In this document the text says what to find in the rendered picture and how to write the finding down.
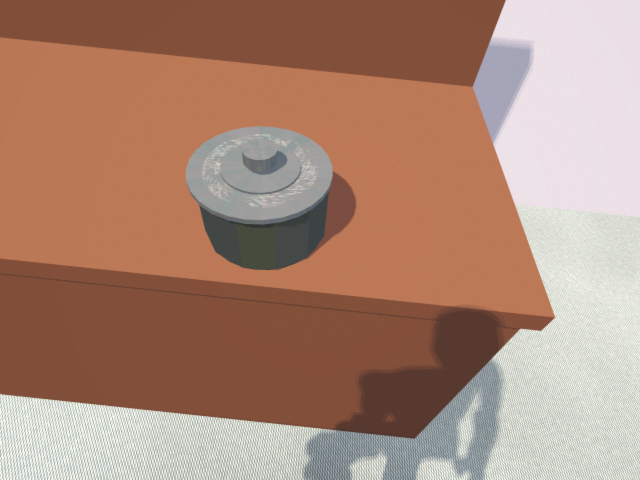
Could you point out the pot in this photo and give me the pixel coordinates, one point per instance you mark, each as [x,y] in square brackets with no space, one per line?
[268,246]

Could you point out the lid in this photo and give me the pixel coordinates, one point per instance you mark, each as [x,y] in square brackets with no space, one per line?
[221,184]

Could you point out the table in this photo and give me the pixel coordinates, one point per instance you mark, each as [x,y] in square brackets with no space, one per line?
[111,292]

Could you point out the knob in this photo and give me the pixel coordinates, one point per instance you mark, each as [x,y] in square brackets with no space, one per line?
[259,155]

